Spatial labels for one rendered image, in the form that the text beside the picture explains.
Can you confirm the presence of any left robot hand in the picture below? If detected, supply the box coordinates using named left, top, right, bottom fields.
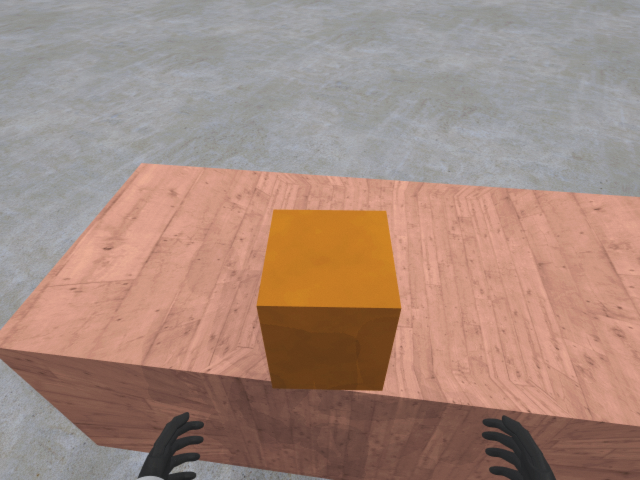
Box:
left=137, top=412, right=204, bottom=480

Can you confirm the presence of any pedestal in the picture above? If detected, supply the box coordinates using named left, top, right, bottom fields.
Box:
left=0, top=163, right=640, bottom=480

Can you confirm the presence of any carton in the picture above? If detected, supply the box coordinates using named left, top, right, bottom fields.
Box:
left=257, top=210, right=401, bottom=391

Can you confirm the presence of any right robot hand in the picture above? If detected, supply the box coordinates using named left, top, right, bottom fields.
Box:
left=482, top=415, right=556, bottom=480

